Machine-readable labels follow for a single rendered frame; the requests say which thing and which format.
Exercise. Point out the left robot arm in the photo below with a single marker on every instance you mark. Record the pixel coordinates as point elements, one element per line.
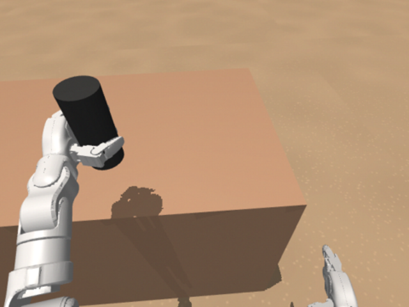
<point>42,261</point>

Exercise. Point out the right robot hand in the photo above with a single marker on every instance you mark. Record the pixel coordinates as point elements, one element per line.
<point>337,283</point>

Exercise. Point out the left robot hand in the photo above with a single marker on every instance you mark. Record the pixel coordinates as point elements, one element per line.
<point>58,138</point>

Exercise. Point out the can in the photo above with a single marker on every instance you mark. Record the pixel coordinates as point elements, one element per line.
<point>84,106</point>

